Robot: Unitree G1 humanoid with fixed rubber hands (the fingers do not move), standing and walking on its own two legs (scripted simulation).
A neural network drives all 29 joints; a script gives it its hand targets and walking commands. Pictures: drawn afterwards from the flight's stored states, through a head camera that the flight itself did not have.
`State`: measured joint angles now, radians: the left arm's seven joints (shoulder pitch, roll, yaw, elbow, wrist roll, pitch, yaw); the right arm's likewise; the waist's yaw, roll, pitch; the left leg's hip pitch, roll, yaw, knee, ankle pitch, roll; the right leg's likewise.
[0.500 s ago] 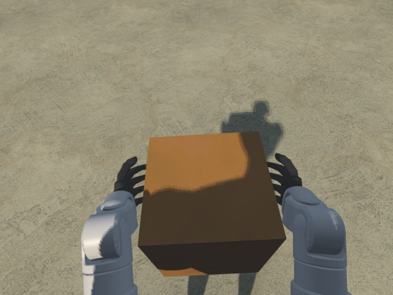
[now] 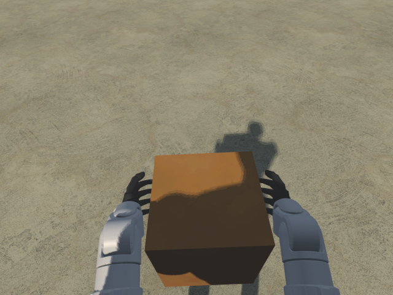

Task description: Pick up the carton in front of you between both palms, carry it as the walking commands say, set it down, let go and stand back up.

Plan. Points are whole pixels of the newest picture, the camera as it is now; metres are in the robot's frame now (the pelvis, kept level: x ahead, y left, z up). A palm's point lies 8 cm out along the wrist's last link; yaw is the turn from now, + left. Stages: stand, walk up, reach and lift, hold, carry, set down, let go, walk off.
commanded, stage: carry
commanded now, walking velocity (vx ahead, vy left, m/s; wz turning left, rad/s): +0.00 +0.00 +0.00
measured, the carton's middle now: (206, 222) +0.29 +0.00 -0.03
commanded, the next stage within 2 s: hold in 1.24 s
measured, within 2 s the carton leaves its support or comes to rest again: neither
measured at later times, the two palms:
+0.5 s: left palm (130, 216) +0.26 +0.15 +0.05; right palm (283, 213) +0.26 -0.15 +0.05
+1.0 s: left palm (129, 225) +0.24 +0.15 +0.05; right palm (286, 221) +0.24 -0.15 +0.05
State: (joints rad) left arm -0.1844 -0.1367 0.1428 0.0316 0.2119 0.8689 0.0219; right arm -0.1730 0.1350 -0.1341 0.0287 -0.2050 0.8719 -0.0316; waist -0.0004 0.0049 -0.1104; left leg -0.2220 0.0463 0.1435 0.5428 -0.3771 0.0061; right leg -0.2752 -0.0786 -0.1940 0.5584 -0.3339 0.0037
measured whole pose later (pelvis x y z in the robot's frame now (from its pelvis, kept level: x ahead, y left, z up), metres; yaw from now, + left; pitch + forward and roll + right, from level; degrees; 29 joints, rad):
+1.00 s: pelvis -0.05 +0.00 +0.01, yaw +0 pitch +2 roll +0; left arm -0.25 -0.15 0.21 0.19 0.26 0.73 0.00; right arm -0.25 0.15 -0.20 0.19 -0.25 0.74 -0.01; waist 0.00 0.00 -0.10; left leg -0.25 0.04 0.14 0.51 -0.28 0.02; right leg -0.29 -0.08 -0.20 0.50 -0.23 -0.01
